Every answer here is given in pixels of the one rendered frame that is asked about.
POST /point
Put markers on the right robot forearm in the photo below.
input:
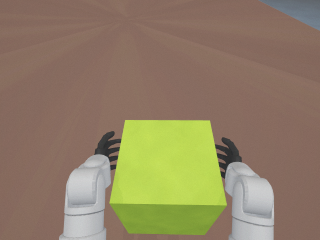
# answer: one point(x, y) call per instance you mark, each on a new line
point(252, 203)

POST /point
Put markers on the carton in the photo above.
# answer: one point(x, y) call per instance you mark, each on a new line
point(167, 178)

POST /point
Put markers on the left robot hand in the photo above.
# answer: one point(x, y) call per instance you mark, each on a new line
point(104, 144)

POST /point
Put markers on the right robot hand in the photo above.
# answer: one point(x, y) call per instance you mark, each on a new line
point(231, 152)

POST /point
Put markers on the left robot forearm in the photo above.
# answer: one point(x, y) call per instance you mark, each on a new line
point(85, 200)

